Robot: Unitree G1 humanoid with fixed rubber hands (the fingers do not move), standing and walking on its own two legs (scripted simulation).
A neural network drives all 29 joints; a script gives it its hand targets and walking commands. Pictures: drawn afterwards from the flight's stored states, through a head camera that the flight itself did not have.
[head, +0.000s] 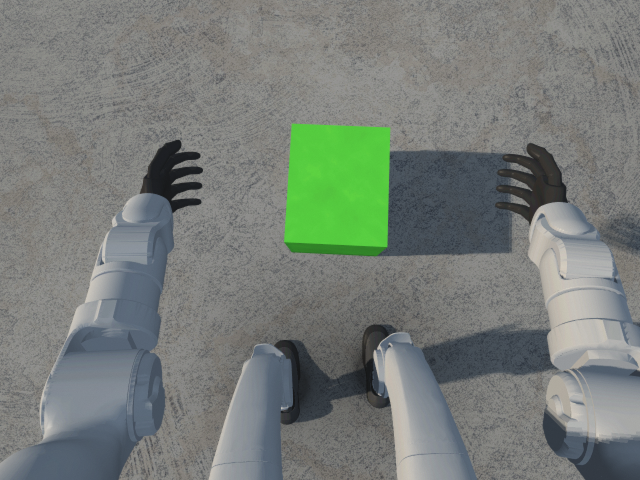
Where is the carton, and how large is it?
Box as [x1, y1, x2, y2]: [284, 124, 389, 255]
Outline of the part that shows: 292,124 284,242 291,251 358,255 378,254 386,247 387,242 389,128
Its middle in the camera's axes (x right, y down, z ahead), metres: +0.04 -0.11 +0.98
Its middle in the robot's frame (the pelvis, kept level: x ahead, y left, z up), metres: +0.56 -0.04 -0.59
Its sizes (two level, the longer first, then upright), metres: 0.282 0.231 0.195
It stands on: the floor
